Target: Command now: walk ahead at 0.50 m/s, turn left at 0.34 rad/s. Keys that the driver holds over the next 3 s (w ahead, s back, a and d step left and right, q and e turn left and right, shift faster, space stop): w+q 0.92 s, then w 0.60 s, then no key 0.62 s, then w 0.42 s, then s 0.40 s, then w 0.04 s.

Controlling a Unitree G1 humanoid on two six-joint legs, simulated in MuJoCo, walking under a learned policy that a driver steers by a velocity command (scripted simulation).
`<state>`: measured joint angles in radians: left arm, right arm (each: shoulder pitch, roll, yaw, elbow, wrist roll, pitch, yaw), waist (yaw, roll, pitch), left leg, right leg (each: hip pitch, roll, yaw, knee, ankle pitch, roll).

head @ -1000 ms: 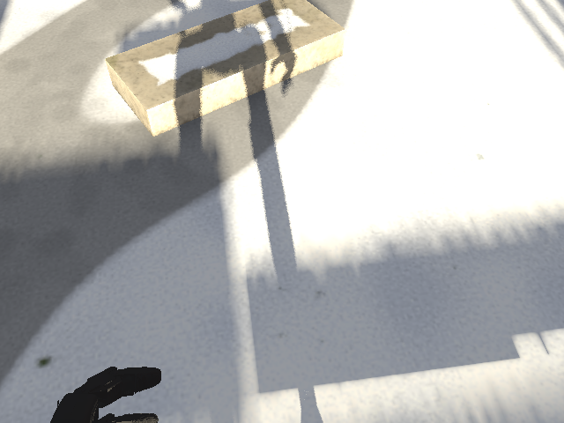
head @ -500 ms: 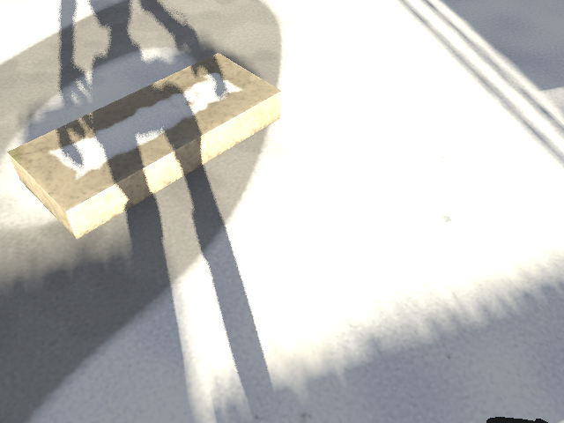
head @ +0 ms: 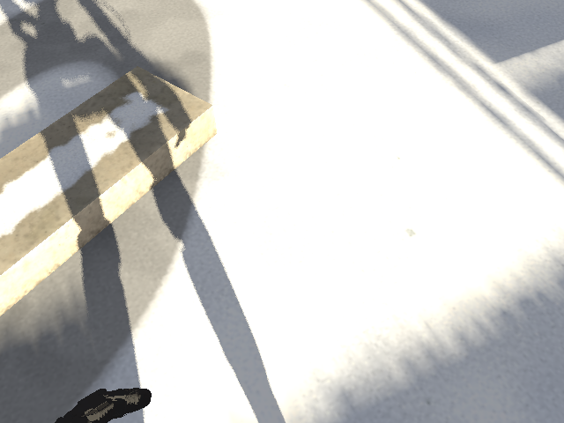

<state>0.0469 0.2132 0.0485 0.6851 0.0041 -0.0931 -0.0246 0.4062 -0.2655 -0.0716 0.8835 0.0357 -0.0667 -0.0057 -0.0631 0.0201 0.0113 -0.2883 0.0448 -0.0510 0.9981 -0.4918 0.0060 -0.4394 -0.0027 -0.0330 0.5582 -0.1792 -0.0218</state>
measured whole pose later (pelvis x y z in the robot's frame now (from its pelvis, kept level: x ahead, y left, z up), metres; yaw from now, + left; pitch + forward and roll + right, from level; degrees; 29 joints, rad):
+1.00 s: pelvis +0.52 +0.15 +0.00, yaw +34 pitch +2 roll -2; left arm 0.04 0.27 0.05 0.69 0.01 -0.13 -0.02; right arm 0.37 -0.30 -0.07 0.73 0.03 -0.03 -0.02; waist -0.06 0.03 0.00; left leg -0.22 -0.09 -0.21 0.90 -0.50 0.04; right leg -0.43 0.06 0.01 0.52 -0.13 -0.02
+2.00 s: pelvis +0.84 +0.41 +0.01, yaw +39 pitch +0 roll +0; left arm 0.18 0.18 0.01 0.89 0.03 0.01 0.00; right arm 0.25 -0.21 -0.02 0.88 0.00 0.05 -0.02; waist 0.01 0.03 0.02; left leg -0.26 0.01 -0.02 0.80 -0.56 -0.10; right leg -0.32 0.01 -0.04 0.50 -0.18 -0.04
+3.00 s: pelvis +1.00 +0.56 +0.10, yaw +39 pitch +1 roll -1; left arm 0.20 0.25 0.03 0.87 0.00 0.05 0.04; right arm 0.11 -0.21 0.01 0.77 0.00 -0.04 -0.01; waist -0.02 -0.02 0.02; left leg -0.53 -0.02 0.06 0.67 -0.17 0.07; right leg -0.53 0.11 0.14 1.55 -0.41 0.00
